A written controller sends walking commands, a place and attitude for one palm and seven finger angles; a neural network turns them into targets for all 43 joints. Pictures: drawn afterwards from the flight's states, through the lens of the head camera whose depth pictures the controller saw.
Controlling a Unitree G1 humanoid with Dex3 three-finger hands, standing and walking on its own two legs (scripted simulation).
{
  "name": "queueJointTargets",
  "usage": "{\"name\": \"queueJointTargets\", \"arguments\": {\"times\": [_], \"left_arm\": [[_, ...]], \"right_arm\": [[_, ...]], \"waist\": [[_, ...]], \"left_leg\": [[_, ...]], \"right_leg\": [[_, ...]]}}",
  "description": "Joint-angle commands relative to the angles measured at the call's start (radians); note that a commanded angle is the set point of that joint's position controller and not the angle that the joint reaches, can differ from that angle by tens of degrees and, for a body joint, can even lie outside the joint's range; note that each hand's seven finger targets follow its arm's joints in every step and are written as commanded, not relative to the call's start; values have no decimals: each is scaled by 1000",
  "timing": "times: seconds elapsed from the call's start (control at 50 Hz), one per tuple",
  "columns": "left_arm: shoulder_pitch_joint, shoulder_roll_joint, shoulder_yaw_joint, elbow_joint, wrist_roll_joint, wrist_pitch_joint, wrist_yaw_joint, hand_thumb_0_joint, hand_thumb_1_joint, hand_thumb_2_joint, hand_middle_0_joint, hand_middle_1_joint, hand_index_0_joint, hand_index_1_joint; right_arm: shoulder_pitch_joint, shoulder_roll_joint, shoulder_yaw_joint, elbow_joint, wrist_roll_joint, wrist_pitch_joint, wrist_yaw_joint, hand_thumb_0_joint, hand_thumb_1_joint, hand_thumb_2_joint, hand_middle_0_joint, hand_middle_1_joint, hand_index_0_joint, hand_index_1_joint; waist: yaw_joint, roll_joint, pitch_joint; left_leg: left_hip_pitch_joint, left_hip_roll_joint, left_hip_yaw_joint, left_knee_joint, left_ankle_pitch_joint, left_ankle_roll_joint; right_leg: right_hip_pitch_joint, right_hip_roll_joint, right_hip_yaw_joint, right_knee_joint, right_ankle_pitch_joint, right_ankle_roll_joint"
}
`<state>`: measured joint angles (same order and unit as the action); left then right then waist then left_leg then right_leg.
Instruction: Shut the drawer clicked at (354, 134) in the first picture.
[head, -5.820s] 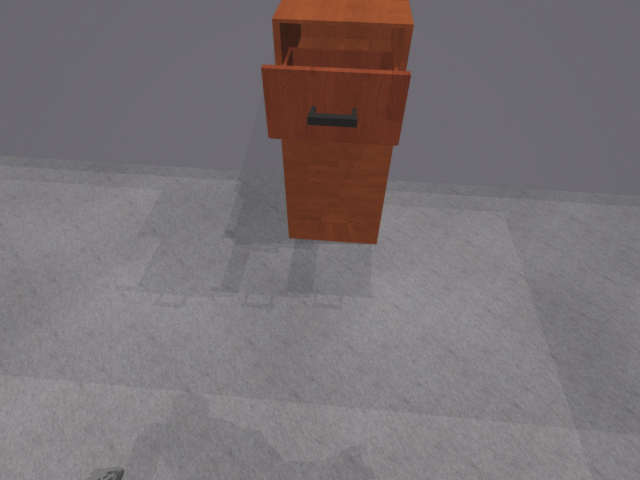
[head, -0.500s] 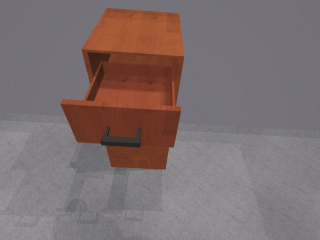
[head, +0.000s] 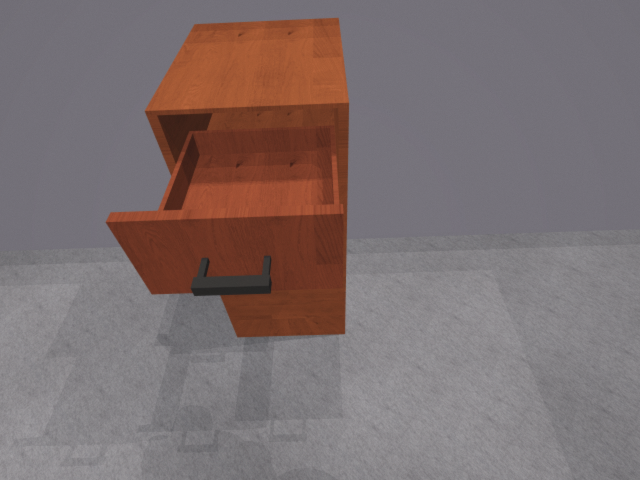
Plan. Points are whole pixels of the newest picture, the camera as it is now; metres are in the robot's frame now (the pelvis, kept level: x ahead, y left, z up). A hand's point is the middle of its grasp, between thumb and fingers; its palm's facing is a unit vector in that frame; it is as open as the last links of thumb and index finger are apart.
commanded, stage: look again from close up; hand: left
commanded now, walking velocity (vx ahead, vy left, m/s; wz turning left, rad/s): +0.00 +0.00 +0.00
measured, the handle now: (233, 274) +0.40 +0.16 +0.01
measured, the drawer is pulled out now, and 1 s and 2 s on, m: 0.28 0.28 0.28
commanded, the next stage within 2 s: shuffle to correct the standing spot in 0.32 s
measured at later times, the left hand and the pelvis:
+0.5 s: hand out of the picture +0.01 +0.13 -0.16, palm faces +0.02 -0.97 -0.23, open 7.3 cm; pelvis +0.00 -0.05 +0.00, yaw +0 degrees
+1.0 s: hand out of the picture +0.02 +0.13 -0.19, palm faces +0.10 -0.98 -0.17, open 7.4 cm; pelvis +0.08 -0.03 -0.02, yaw +2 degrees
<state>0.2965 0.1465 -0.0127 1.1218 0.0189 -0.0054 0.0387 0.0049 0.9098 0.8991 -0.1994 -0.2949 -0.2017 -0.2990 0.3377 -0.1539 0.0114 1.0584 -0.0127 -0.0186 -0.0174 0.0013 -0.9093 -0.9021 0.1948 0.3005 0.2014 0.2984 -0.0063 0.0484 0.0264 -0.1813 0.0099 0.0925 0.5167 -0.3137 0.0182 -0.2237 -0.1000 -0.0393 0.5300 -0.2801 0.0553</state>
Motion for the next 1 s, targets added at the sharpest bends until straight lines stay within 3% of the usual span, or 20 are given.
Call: {"name": "queueJointTargets", "arguments": {"times": [0.0, 0.14, 0.24, 0.4, 0.44, 0.5, 0.56, 0.62, 0.68, 0.7, 0.74, 0.76, 0.8, 0.82, 0.84, 0.88, 0.92, 0.94, 0.96, 0.98], "left_arm": [[35, 107, 13, -46, -7, -15, -2, 0, 900, 900, -200, -300, -200, -300], [36, 123, 19, -45, -9, -18, -4, 0, 900, 900, -200, -300, -200, -300], [31, 130, 24, -43, -10, -24, -4, 0, 900, 900, -200, -300, -200, -300], [21, 131, 27, -33, -9, -24, -5, 0, 900, 900, -200, -300, -200, -300], [25, 136, 30, -28, -6, -22, -8, 0, 900, 900, -200, -300, -200, -300], [36, 149, 42, -36, -1, -13, -14, 0, 900, 900, -200, -300, -200, -300], [48, 155, 53, -45, 1, -10, -19, 0, 900, 900, -200, -300, -200, -300], [37, 135, 57, -56, -1, -17, -25, 0, 900, 900, -200, -300, -200, -300], [36, 92, 55, -63, 2, -26, -31, 0, 900, 900, -200, -300, -200, -300], [39, 85, 56, -63, 3, -29, -32, 0, 900, 900, -200, -300, -200, -300], [82, 85, 59, -48, 2, -36, -32, 0, 900, 900, -200, -300, -200, -300], [117, 102, 64, -34, 4, -38, -30, 0, 900, 900, -200, -300, -200, -300], [233, 168, 87, 9, 4, -45, -21, 0, 900, 900, -200, -300, -200, -300], [280, 164, 85, 26, 8, -47, -15, 0, 900, 900, -200, -300, -200, -300], [289, 149, 81, 30, 17, -49, -9, 0, 900, 900, -200, -300, -200, -300], [211, 144, 77, 2, 18, -43, -3, 0, 900, 900, -200, -300, -200, -300], [82, 117, 69, -36, 0, -36, -11, 0, 900, 900, -200, -300, -200, -300], [55, 63, 60, -69, -7, -33, -19, 0, 900, 900, -200, -300, -200, -300], [6, 49, 54, -116, 0, -32, -17, 0, 900, 900, -200, -300, -200, -300], [-66, 68, 63, -134, 6, -29, -12, 0, 900, 900, -200, -300, -200, -300]], "right_arm": [[43, -98, -16, -40, 2, -16, -3, 0, -900, -900, 200, 300, 200, 300], [39, -89, -12, -10, -1, -8, -1, 0, -900, -900, 200, 300, 200, 300], [28, -86, -12, 9, -1, -10, -4, 0, -900, -900, 200, 300, 200, 300], [13, -78, -12, 30, -1, -2, -7, 0, -900, -900, 200, 300, 200, 300], [27, -78, -12, 34, -5, 3, -4, 0, -900, -900, 200, 300, 200, 300], [19, -69, -15, 28, -11, 10, 2, 0, -900, -900, 200, 300, 200, 300], [36, -52, -19, 24, -13, 10, 5, 0, -900, -900, 200, 300, 200, 300], [84, -54, -18, 36, -13, -10, 3, 0, -900, -900, 200, 300, 200, 300], [126, -104, -32, 57, -12, -24, -5, 0, -900, -900, 200, 300, 200, 300], [119, -111, -36, 54, -11, -25, -7, 0, -900, -900, 200, 300, 200, 300], [78, -106, -37, 36, -10, -28, -11, 0, -900, -900, 200, 300, 200, 300], [55, -83, -36, 23, -9, -28, -12, 0, -900, -900, 200, 300, 200, 300], [-11, -35, -28, -17, -5, -31, -6, 0, -900, -900, 200, 300, 200, 300], [-83, -30, -30, -42, -5, -30, -4, 0, -900, -900, 200, 300, 200, 300], [-122, -27, -33, -57, -3, -31, 1, 0, -900, -900, 200, 300, 200, 300], [-81, -13, -33, -46, 3, -39, 8, 0, -900, -900, 200, 300, 200, 300], [126, -19, -36, 35, -5, -42, 4, 0, -900, -900, 200, 300, 200, 300], [235, -116, -58, 75, -23, -47, -6, 0, -900, -900, 200, 300, 200, 300], [326, -175, -67, 85, -25, -38, -13, 0, -900, -900, 200, 300, 200, 300], [302, -173, -62, 85, -27, -34, -15, 0, -900, -900, 200, 300, 200, 300]], "waist": [[5, -76, 79], [4, -112, 73], [6, -84, 32], [7, -68, 49], [6, -89, 30], [14, -118, 98], [8, -164, 128], [-10, -49, 109], [-9, 102, 80], [-1, 110, 83], [27, 44, 73], [39, -53, 79], [81, -285, 48], [105, -308, 80], [107, -263, 92], [51, -201, 37], [-64, -111, 2], [-95, 141, -7], [-121, 244, 0], [-121, 173, 77]], "left_leg": [[-67, 92, -99, -151, 148, 15], [-24, 80, -69, -148, 137, 4], [8, 83, -55, -143, 187, -6], [19, 88, -44, -149, 174, -19], [9, 77, -35, -132, 79, -18], [-66, 46, -20, -73, -52, -12], [-72, 35, -4, -10, -67, -6], [-24, 59, -32, -52, 28, 2], [15, 153, -117, -99, 180, 43], [-4, 169, -131, -96, 224, 57], [-54, 144, -97, -25, 270, 55], [-99, 100, -47, 46, 255, 35], [-302, 15, 52, 268, -47, -1], [-396, 21, 34, 361, -246, -1], [-440, 36, 9, 396, -289, 6], [-310, 48, -13, 222, -218, 16], [92, 11, 25, -69, 59, 20], [233, 221, -262, -150, 144, 98], [245, 406, -491, -247, 286, 194], [179, 437, -512, -253, 312, 238]], "right_leg": [[-22, -7, 36, -82, 79, -77], [-33, -17, 61, -116, 90, -81], [4, -22, 66, -117, 194, -85], [5, -23, 68, -153, 202, -90], [16, -23, 66, -159, 51, -96], [-32, -39, 102, -214, -229, -117], [-87, -59, 130, -257, -332, -144], [-97, -22, 65, -139, -203, -142], [-87, 51, -56, 42, -63, -115], [-74, 60, -73, 76, -43, -114], [-12, 40, -36, 61, 43, -126], [39, 5, 14, 18, 139, -139], [230, -155, 197, -99, 435, -203], [259, -217, 276, -132, 563, -262], [272, -243, 284, -129, 616, -297], [226, -207, 190, -58, 556, -267], [-43, -70, 29, 94, 298, -172], [-255, 54, -67, 334, 3, -105], [-376, 112, -72, 560, -336, -94], [-448, 80, -8, 673, -347, -110]]}}
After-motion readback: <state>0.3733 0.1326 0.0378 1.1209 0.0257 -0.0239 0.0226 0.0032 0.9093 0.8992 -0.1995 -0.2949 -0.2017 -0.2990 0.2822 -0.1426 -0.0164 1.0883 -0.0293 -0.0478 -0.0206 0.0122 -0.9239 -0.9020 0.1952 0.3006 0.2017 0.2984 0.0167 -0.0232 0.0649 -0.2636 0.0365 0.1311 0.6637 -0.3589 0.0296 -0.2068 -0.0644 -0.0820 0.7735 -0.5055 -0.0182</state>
